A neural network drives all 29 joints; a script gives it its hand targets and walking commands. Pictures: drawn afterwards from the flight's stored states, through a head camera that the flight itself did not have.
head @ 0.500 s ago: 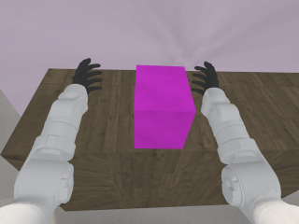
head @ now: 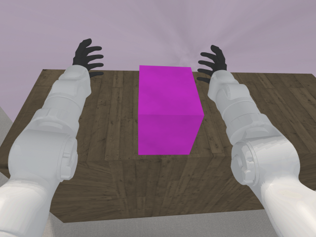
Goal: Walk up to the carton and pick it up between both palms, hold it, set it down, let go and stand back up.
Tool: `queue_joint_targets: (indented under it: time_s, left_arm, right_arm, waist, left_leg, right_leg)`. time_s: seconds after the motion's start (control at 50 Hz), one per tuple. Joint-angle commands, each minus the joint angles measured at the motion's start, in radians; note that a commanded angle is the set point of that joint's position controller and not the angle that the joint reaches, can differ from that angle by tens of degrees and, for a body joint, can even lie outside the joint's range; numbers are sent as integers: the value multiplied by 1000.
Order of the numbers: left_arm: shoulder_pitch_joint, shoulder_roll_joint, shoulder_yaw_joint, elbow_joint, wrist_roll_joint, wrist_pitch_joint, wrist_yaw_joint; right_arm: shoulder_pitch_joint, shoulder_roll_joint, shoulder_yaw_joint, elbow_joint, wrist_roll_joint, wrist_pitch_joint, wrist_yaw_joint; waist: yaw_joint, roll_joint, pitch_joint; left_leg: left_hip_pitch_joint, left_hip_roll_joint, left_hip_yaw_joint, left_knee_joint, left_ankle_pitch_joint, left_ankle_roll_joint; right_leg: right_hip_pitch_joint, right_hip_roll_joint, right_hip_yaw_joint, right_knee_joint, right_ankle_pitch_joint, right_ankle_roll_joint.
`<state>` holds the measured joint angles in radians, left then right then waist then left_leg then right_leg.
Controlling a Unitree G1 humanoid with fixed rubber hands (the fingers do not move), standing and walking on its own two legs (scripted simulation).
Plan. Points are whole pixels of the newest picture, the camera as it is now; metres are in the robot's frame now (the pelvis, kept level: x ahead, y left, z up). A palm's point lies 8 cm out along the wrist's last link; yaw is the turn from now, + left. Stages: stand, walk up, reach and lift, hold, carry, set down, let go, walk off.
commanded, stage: reach and lift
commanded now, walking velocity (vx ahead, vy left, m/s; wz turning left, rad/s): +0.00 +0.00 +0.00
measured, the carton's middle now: (164, 110) +0.49 -0.03 +0.03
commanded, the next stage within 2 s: none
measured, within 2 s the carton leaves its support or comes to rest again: neither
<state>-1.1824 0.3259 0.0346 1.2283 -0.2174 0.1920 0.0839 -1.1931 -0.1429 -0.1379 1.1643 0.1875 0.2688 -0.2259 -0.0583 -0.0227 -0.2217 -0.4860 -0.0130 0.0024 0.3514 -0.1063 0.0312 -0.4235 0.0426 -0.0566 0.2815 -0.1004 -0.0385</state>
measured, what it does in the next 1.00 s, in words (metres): stands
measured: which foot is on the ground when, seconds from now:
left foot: down 0.00-1.00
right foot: down 0.00-1.00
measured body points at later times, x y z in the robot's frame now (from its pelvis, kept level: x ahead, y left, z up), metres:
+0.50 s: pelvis +0.00 +0.00 -0.01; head +0.08 +0.02 +0.44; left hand +0.49 +0.18 +0.09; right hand +0.48 -0.17 +0.12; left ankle +0.02 +0.10 -0.74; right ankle +0.01 -0.10 -0.74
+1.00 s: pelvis +0.02 +0.00 +0.00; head +0.10 +0.00 +0.45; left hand +0.49 +0.11 +0.07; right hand +0.48 -0.16 +0.11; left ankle +0.02 +0.10 -0.74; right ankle +0.01 -0.10 -0.74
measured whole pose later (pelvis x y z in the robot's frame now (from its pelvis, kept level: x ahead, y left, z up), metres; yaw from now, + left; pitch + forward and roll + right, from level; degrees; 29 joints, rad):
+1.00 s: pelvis +0.02 +0.00 +0.00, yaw -2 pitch +18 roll +0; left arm -0.97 -0.01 0.68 1.15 0.46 -0.13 0.02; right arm -0.95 0.12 -0.60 0.91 -0.44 -0.04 -0.07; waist -0.04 -0.01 -0.18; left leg -0.45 -0.02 0.04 0.17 -0.05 0.03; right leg -0.43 0.04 -0.01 0.17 -0.06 -0.04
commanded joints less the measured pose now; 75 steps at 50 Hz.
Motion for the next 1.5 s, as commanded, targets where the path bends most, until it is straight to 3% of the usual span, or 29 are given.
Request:
queue_joint_targets:
  time_s: [0.0, 0.06, 0.08, 0.12, 0.14, 0.16, 0.22, 0.24, 0.3, 0.36, 0.46, 0.54, 0.62, 0.64, 0.66, 0.78, 0.88, 1.0, 1.1, 1.16, 1.32, 1.34, 1.36, 1.48]
  left_arm:
    - [-510, 136, 27, -170, 26, -107, -1]
    - [-512, 135, 26, -166, 15, -140, 5]
    - [-514, 129, 22, -175, 14, -149, 7]
    - [-486, 110, 19, -158, 24, -173, 4]
    - [-490, 116, 26, -173, 36, -183, 5]
    - [-490, 117, 33, -163, 34, -197, 4]
    - [-492, 127, 54, -100, 45, -250, -5]
    - [-491, 124, 52, -96, 48, -268, -6]
    - [-503, 122, 56, -155, 66, -318, 2]
    - [-451, 95, 78, -86, 92, -351, -15]
    - [-428, 35, 143, -109, 153, -430, -44]
    - [-380, -32, 287, -138, 303, -460, -83]
    - [-331, -90, 422, -149, 449, -437, -98]
    - [-316, -70, 454, -158, 477, -427, -95]
    - [-321, -84, 461, -207, 491, -422, -87]
    - [-331, -142, 513, -237, 566, -396, -54]
    - [-295, -277, 551, -246, 633, -398, -86]
    - [-237, -476, 610, -236, 761, -337, -147]
    - [-209, -567, 550, -270, 762, -306, -171]
    - [-192, -576, 543, -269, 750, -296, -181]
    - [-192, -627, 525, -312, 777, -291, -188]
    - [-191, -639, 516, -313, 780, -286, -189]
    - [-176, -641, 523, -310, 788, -278, -190]
    - [-151, -655, 523, -336, 785, -267, -203]
  right_arm:
    - [-487, -144, -33, -195, -30, -85, 15]
    - [-508, -135, -49, -232, -65, -112, 29]
    - [-509, -144, -53, -260, -68, -124, 32]
    - [-461, -126, -57, -213, -78, -139, 40]
    - [-448, -144, -64, -193, -77, -148, 45]
    - [-452, -127, -55, -204, -80, -156, 48]
    - [-438, -88, -50, -162, -99, -182, 60]
    - [-435, -94, -56, -147, -100, -190, 67]
    - [-414, -101, -84, -145, -108, -231, 88]
    - [-360, -70, -67, -105, -109, -262, 97]
    - [-345, 7, -73, -222, -168, -338, 103]
    - [-253, 109, -160, -200, -304, -353, 137]
    - [-184, 200, -255, -244, -457, -344, 140]
    - [-170, 203, -273, -255, -477, -343, 141]
    - [-157, 230, -279, -264, -491, -340, 144]
    - [-162, 299, -305, -263, -552, -324, 162]
    - [-92, 439, -307, -255, -617, -326, 186]
    - [-63, 657, -329, -308, -756, -316, 217]
    - [-30, 713, -307, -348, -770, -321, 233]
    - [-21, 712, -286, -348, -759, -322, 229]
    - [-30, 729, -310, -331, -760, -347, 232]
    - [-27, 729, -309, -340, -764, -346, 232]
    - [-38, 720, -311, -353, -764, -346, 234]
    - [6, 729, -305, -361, -760, -336, 240]
  waist:
    - [7, 117, -549]
    - [14, 102, -604]
    - [12, 112, -634]
    - [3, 121, -630]
    - [14, 131, -641]
    - [22, 104, -637]
    - [33, 70, -601]
    - [34, 92, -589]
    - [42, 141, -698]
    - [52, 141, -697]
    - [72, 89, -782]
    - [73, 71, -700]
    - [69, 45, -623]
    - [84, 50, -623]
    - [85, 54, -635]
    - [111, 53, -590]
    - [111, 43, -563]
    - [118, -16, -453]
    - [103, 8, -452]
    - [100, -28, -404]
    - [112, 38, -379]
    - [100, 40, -390]
    - [113, 40, -383]
    - [110, 18, -349]
  left_leg:
    - [256, 42, -44, 9, 226, -22]
    - [290, 51, -38, 25, 209, -25]
    - [283, 48, -34, 33, 237, -23]
    - [306, 56, -45, 44, 287, -32]
    - [326, 55, -39, 50, 285, -33]
    - [317, 58, -44, 53, 280, -32]
    - [209, 49, -31, 31, 200, -13]
    - [182, 51, -26, 22, 174, -9]
    - [287, 55, -25, 38, 268, -27]
    - [286, 45, -17, 64, 355, -28]
    - [141, 22, -6, 36, 368, 3]
    - [116, 7, -5, -22, 353, 4]
    - [135, 1, -8, -80, 319, 19]
    - [130, -2, -2, -90, 311, 20]
    - [138, -3, 0, -101, 301, 18]
    - [200, 0, 7, -119, 281, 13]
    - [168, -12, 10, -130, 333, 17]
    - [126, -16, -9, -195, 230, 48]
    - [196, -6, -5, -191, 265, 41]
    - [178, -3, -14, -199, 246, 43]
    - [215, -3, -14, -197, 279, 27]
    - [234, -2, -12, -197, 280, 29]
    - [245, 0, -14, -198, 282, 26]
    - [249, 2, -13, -206, 287, 30]
  right_leg:
    - [220, -42, 24, 48, 248, 48]
    - [156, -39, 19, 48, 190, 41]
    - [167, -35, 21, 52, 224, 45]
    - [142, -36, 22, 58, 251, 39]
    - [129, -31, 19, 56, 239, 40]
    - [115, -33, 22, 55, 226, 38]
    - [151, -41, 29, 69, 214, 49]
    - [155, -42, 27, 78, 210, 52]
    - [106, -38, 28, 62, 247, 43]
    - [112, -39, 37, 57, 344, 46]
    - [278, -40, 55, 91, 502, 63]
    - [349, -38, 43, 78, 549, 73]
    - [376, -39, 40, 24, 498, 71]
    - [388, -42, 42, 23, 501, 68]
    - [392, -37, 39, 19, 490, 66]
    - [351, -31, 36, 3, 450, 71]
    - [464, -37, 42, 20, 599, 82]
    - [619, -54, 38, 27, 660, 99]
    - [626, -54, 27, 23, 693, 101]
    - [656, -52, 23, 27, 697, 104]
    - [635, -49, 13, 14, 697, 95]
    - [627, -46, 12, 8, 682, 94]
    - [615, -46, 9, 0, 666, 93]
    - [632, -46, 4, -2, 679, 93]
